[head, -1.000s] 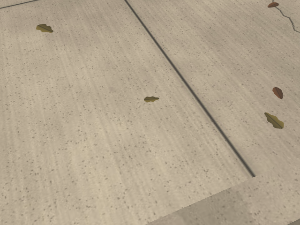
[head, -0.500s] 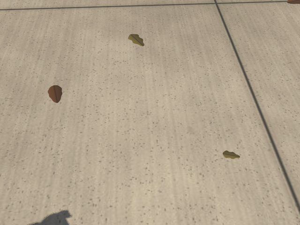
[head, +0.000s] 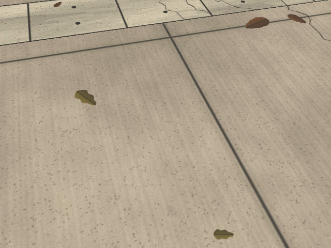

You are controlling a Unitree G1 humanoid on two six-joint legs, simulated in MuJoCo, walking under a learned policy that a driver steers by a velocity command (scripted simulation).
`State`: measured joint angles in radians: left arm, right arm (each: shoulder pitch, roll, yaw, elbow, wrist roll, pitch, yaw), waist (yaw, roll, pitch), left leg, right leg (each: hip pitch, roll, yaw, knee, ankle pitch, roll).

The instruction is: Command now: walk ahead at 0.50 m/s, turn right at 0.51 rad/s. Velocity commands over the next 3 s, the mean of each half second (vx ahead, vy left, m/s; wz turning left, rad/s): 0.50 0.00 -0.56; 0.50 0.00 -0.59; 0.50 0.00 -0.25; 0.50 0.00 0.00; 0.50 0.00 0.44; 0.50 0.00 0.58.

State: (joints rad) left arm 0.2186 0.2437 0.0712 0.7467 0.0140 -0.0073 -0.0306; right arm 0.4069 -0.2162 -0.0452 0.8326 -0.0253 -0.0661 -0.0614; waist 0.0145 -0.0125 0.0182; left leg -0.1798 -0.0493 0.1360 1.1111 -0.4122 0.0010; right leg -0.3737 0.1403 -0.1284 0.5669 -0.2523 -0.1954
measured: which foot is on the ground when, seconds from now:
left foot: up 0.00-0.36, down 0.38-0.88, up 0.90-1.00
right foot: down 0.00-0.38, up 0.40-0.86, down 0.88-1.00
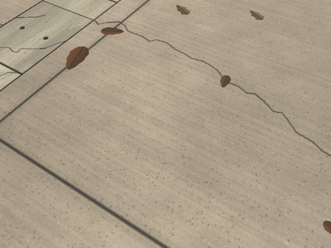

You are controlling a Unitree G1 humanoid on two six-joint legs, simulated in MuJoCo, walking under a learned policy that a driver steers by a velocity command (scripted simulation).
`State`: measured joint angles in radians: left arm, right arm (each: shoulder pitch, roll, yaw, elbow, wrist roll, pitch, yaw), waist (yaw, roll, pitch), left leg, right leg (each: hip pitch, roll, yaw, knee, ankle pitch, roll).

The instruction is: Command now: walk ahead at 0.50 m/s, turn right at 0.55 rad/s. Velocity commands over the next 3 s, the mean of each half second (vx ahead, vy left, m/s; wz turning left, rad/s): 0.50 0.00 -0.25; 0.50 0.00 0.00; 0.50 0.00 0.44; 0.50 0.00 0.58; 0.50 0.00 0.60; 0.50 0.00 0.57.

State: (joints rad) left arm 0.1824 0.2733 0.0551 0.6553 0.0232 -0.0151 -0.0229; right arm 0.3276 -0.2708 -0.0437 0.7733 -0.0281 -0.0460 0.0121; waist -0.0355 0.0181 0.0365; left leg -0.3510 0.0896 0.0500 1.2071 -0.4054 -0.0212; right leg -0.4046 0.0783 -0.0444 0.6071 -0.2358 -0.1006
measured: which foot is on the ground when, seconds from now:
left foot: up 0.00-0.38, down 0.40-0.96, up 0.98-1.00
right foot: down 0.00-0.42, up 0.44-0.92, down 0.94-1.00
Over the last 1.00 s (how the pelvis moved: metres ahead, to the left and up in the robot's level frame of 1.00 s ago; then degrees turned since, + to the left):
0.49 -0.09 0.01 -37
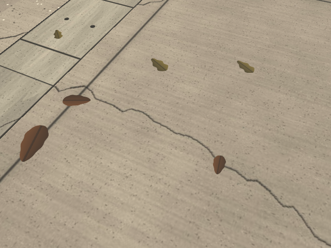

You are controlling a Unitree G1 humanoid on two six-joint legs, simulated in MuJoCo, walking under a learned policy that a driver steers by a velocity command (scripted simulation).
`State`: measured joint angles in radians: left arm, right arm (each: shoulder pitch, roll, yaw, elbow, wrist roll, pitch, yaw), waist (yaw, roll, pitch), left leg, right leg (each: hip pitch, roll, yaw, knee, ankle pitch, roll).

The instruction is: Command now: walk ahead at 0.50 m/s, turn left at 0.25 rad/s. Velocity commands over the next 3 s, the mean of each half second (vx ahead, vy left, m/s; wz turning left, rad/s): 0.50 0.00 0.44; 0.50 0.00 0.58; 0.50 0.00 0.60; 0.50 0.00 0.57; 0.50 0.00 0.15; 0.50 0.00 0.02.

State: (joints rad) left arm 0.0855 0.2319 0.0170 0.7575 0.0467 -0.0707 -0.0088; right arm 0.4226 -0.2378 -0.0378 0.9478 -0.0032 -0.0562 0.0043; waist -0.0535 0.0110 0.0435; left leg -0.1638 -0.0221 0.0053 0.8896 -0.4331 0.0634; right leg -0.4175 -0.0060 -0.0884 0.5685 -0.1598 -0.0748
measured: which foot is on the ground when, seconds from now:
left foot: up 0.00-0.46, down 0.48-1.00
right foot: down 0.00-0.50, up 0.52-1.00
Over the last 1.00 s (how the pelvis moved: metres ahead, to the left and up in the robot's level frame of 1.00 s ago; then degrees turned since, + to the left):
0.55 -0.03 0.00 -5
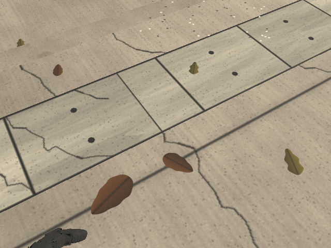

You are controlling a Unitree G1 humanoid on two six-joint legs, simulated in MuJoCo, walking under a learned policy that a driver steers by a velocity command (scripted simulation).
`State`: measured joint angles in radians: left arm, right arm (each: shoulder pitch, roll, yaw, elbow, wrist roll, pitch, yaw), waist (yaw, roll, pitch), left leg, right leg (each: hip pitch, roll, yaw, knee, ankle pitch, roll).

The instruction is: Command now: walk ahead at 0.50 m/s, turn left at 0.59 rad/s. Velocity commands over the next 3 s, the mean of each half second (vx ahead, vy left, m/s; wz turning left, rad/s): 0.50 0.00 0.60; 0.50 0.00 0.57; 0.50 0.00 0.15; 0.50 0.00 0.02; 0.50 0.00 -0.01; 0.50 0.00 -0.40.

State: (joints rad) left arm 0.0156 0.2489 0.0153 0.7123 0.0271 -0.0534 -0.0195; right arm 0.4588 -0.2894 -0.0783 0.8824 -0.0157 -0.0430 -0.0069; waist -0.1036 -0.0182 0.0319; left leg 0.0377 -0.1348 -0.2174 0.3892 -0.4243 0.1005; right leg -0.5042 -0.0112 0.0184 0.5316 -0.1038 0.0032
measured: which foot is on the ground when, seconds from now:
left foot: down 0.00-0.02, up 0.04-0.52, down 0.54-1.00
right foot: up 0.00-0.00, down 0.02-0.56, up 0.58-1.00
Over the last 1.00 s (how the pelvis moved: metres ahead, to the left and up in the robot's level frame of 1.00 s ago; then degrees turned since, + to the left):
0.53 0.11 0.00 34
